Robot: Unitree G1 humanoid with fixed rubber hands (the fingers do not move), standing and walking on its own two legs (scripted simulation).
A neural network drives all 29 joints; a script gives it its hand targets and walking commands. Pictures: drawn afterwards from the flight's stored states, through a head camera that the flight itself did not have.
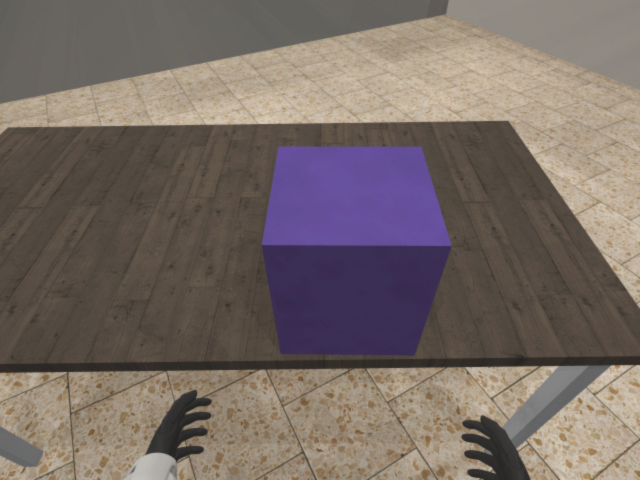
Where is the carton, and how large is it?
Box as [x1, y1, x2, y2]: [262, 147, 451, 354]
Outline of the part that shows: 278,147 262,240 262,249 280,352 323,354 414,354 451,246 421,147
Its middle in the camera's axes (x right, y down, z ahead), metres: +0.04 +0.03 +0.58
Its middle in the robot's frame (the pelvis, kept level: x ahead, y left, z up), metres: +0.43 -0.03 +0.04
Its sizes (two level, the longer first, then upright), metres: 0.210 0.200 0.250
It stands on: a table, 0.69 m high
